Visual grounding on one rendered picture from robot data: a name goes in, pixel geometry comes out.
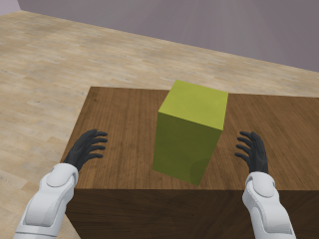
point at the left robot forearm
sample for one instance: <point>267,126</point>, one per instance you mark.
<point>44,213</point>

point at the left robot hand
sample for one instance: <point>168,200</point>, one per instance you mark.
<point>80,152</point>

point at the right robot hand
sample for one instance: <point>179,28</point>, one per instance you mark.
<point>256,160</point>

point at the right robot forearm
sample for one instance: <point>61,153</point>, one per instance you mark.
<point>269,218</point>

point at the carton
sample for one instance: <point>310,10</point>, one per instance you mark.
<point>189,124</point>

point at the pedestal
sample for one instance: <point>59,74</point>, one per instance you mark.
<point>120,196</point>

